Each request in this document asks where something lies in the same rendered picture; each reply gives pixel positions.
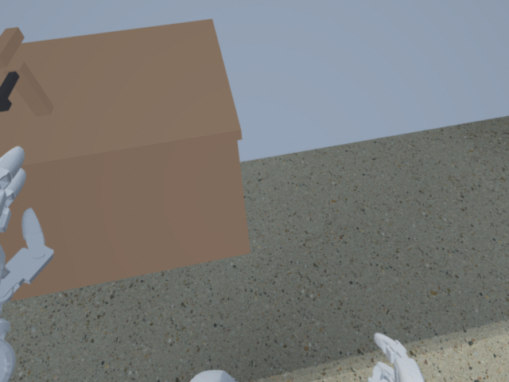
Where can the robot right hand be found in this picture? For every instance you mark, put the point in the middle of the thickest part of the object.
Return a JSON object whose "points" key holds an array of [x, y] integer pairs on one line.
{"points": [[405, 369]]}

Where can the counter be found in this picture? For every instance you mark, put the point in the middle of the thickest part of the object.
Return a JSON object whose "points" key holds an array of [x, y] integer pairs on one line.
{"points": [[131, 153]]}

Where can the robot left hand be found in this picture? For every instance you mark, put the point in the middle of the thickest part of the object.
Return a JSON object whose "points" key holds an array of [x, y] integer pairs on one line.
{"points": [[27, 264]]}

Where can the tap lever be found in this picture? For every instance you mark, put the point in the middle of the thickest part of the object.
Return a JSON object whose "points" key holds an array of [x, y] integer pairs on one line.
{"points": [[5, 90]]}

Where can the robot left forearm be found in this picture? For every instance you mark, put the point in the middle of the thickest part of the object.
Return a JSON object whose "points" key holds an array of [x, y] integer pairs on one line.
{"points": [[7, 355]]}

